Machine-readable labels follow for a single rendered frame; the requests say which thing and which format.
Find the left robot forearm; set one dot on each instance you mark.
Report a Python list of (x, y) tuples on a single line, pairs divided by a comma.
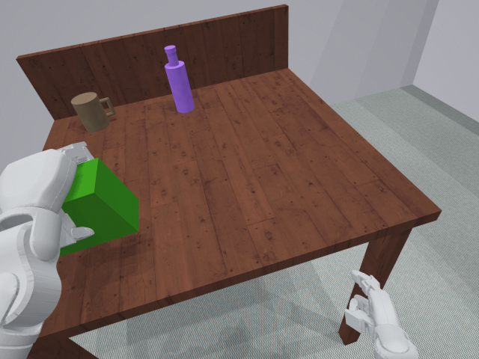
[(30, 286)]

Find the right robot forearm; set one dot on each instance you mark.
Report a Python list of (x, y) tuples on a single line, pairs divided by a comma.
[(392, 342)]

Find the sponge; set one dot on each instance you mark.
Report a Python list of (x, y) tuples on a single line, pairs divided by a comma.
[(98, 200)]

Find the robot right hand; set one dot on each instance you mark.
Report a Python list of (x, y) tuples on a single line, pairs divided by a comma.
[(377, 310)]

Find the table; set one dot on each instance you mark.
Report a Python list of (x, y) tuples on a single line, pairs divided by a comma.
[(260, 176)]

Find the robot left hand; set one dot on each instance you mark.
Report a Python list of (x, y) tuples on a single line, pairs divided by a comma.
[(43, 180)]

